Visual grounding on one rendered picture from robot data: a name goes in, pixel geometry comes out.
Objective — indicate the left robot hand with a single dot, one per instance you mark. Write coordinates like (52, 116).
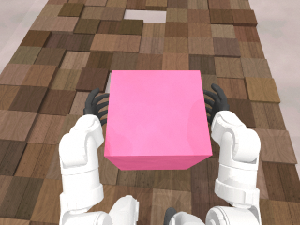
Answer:
(92, 107)

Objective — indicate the robot right upper arm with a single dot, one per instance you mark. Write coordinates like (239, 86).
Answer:
(226, 215)

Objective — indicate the robot left upper arm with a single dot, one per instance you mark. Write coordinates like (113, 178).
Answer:
(89, 218)

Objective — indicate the robot right forearm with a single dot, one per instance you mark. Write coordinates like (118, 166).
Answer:
(238, 162)

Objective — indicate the carton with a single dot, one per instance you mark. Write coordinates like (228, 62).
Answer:
(156, 120)

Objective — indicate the robot left thigh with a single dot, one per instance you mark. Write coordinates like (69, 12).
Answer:
(125, 211)

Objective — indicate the right robot foot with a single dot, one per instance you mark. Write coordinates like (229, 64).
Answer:
(170, 212)

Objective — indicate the robot left forearm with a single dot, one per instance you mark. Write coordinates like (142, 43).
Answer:
(78, 152)

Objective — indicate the right robot hand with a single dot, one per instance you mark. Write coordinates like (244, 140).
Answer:
(219, 104)

